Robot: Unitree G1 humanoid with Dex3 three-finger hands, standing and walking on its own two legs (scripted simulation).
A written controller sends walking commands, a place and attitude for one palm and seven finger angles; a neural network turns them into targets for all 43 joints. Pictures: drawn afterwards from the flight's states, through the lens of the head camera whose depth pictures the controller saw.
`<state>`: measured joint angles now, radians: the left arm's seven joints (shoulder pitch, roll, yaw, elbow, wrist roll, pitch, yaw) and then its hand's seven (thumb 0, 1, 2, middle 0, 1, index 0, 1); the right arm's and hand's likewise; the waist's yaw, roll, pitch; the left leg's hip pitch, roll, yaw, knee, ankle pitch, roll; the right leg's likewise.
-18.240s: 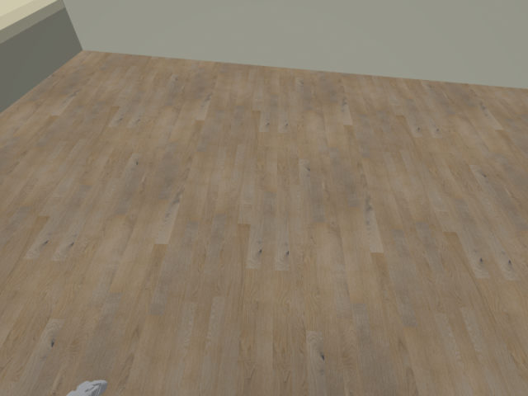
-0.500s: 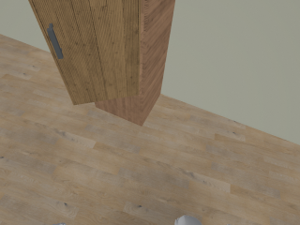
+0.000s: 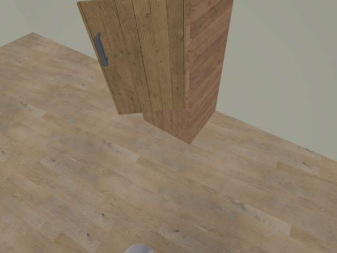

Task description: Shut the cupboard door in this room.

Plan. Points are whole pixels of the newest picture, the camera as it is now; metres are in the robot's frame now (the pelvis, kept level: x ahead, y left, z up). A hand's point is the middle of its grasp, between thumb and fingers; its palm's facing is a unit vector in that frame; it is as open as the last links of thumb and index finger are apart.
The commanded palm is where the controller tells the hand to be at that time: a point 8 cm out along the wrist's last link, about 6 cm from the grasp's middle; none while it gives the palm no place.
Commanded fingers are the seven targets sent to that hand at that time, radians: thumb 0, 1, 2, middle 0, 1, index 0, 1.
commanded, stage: take the last steps up to it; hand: left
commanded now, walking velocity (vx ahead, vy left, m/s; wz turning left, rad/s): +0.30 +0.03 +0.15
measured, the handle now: (102, 49) +0.84 +0.31 +0.04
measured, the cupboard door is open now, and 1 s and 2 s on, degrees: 40 40 40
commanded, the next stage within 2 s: come to a stop and stand still in 1.30 s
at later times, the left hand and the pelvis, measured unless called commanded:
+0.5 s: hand out of the picture +0.05 +0.24 -0.18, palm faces +0.09 -0.98 -0.17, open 7.4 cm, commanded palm none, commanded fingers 0.00 0.90 0.90 -0.20 -0.30 -0.20 -0.30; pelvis +0.05 +0.05 +0.00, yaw +3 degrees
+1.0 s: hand (116, 217) +0.24 +0.19 -0.17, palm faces +0.09 -0.98 -0.20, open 7.3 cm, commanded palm none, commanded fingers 0.00 0.90 0.90 -0.20 -0.30 -0.20 -0.30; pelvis +0.22 +0.00 +0.00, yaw +3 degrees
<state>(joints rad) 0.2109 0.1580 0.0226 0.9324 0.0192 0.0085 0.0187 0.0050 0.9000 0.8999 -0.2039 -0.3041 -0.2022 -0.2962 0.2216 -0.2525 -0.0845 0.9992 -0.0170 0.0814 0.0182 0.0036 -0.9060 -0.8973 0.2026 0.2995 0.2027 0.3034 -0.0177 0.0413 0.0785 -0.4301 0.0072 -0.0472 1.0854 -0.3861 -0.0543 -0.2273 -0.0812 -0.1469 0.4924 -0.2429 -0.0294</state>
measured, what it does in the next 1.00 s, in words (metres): walks ahead: left foot, then right foot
